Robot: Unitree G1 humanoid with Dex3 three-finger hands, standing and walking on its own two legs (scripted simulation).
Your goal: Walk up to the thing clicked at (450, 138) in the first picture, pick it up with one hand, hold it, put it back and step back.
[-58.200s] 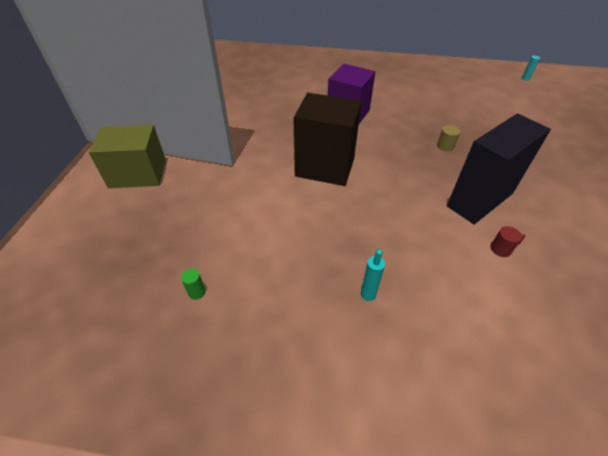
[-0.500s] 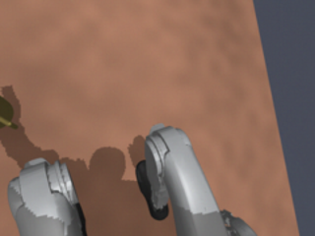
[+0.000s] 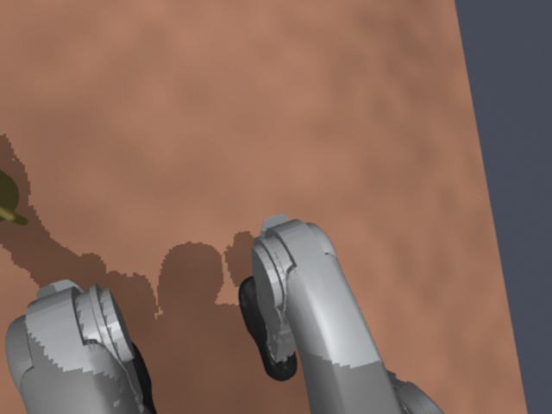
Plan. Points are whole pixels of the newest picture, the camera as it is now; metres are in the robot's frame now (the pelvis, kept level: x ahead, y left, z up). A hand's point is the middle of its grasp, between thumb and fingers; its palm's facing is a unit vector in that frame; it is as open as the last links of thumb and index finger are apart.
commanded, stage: open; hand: left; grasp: from above
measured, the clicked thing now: out of the picture +0.45 +0.29 -0.26
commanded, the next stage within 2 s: withdraw in 0.26 s
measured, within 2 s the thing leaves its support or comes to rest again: rests again in 0.72 s
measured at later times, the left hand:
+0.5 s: hand out of the picture +0.46 +0.29 -0.21, palm faces -0.44 -0.12 -0.89, open 13.9 cm
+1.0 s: hand out of the picture +0.45 +0.33 -0.02, palm faces -0.53 -0.13 -0.84, open 14.1 cm
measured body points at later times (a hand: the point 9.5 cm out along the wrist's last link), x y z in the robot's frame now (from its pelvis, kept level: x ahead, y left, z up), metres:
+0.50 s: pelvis +0.00 +0.00 +0.00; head +0.26 +0.09 +0.35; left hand +0.48 +0.30 -0.16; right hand +0.03 -0.27 -0.07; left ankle +0.06 +0.13 -0.27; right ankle +0.11 -0.13 -0.27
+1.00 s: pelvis -0.01 +0.00 +0.09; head +0.21 +0.06 +0.47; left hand +0.47 +0.33 +0.03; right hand +0.09 -0.27 -0.03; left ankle +0.06 +0.13 -0.27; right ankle +0.11 -0.13 -0.27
